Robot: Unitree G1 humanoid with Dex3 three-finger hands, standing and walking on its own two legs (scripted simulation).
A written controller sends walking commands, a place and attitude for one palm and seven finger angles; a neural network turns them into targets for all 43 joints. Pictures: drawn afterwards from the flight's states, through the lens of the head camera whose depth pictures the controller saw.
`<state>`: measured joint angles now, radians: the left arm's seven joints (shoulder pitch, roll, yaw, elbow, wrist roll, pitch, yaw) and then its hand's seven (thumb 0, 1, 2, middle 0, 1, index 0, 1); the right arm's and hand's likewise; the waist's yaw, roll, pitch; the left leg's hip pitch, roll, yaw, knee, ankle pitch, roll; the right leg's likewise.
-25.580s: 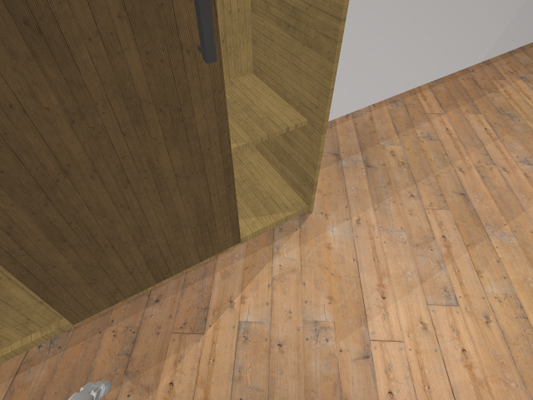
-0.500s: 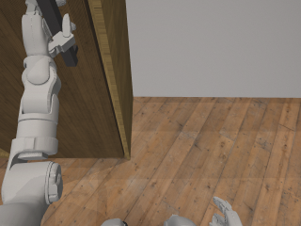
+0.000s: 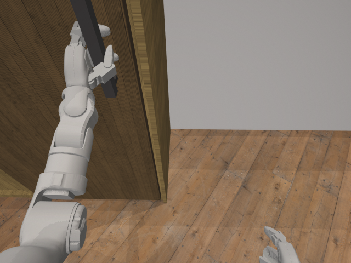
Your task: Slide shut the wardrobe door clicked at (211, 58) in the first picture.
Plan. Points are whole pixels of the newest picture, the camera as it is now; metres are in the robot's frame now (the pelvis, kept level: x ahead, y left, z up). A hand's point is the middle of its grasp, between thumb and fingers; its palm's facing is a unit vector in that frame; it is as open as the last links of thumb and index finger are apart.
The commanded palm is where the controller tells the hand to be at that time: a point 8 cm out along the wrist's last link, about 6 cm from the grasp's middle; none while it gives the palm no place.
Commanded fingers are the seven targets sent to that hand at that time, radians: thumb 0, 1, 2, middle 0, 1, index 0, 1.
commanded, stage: stop walking and hold the door there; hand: left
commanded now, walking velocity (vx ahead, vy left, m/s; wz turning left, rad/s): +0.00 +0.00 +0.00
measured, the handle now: (97, 36) +0.48 +0.19 +0.26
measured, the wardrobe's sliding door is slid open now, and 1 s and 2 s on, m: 0.01 0.01 0.01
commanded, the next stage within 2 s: loosen the grip on the handle in 0.06 s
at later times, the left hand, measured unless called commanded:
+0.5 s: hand (106, 65) +0.43 +0.17 +0.23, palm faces +0.24 -0.96 -0.11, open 12.3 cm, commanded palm +0.40 +0.20 +0.22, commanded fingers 0.00 -0.55 0.20 -0.34 -1.27 -0.34 -1.27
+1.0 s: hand (105, 63) +0.44 +0.17 +0.22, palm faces +0.15 -0.98 -0.10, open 14.7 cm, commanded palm +0.41 +0.24 +0.22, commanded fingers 0.00 -0.55 0.20 -0.25 -1.15 -0.25 -1.15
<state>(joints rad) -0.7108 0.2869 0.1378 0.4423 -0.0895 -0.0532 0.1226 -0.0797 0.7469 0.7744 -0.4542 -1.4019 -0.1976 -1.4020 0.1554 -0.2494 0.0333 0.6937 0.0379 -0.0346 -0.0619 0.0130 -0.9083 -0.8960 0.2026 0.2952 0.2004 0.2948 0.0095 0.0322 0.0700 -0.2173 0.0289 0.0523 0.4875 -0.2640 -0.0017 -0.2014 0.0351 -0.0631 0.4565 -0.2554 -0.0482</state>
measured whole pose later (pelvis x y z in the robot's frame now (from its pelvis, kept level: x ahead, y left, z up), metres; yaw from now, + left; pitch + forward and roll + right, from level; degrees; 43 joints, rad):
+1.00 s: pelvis -0.02 +0.02 +0.00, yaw -1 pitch +4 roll +0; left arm -0.83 0.32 0.22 0.75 -0.02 -0.19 0.07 -0.01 -0.56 0.20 -0.47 -1.28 -0.25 -1.16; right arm 0.31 -0.24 0.03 0.72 0.02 -0.15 -0.04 0.01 -0.91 -0.90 0.20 0.30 0.20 0.30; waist -0.06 0.00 -0.04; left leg -0.33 0.00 0.07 0.50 -0.24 0.04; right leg -0.33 0.01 -0.02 0.49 -0.22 -0.02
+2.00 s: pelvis +0.00 +0.02 +0.00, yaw +0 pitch +1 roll -1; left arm -0.38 0.36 0.30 0.22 -0.17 0.00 -0.09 -0.01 -0.56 0.20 -0.25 -1.15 -0.25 -1.15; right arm 0.22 -0.24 0.05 0.64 0.06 -0.11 -0.08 0.01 -0.91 -0.90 0.20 0.30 0.20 0.30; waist 0.04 0.03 -0.07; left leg -0.24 0.00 0.04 0.51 -0.27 0.03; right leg -0.23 0.02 -0.05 0.48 -0.26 -0.02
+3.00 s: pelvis -0.02 +0.01 +0.00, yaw +1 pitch -4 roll -1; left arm 0.16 0.34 0.30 -0.23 -0.13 -0.02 0.06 -0.01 -0.20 0.37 -0.24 -0.94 -0.24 -0.94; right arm 0.19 -0.23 0.07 0.66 0.02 -0.14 -0.07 0.02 -0.90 -0.90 0.21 0.30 0.20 0.30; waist 0.07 0.05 0.00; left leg -0.14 0.00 0.02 0.45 -0.23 0.02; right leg -0.12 0.02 -0.06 0.41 -0.22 -0.03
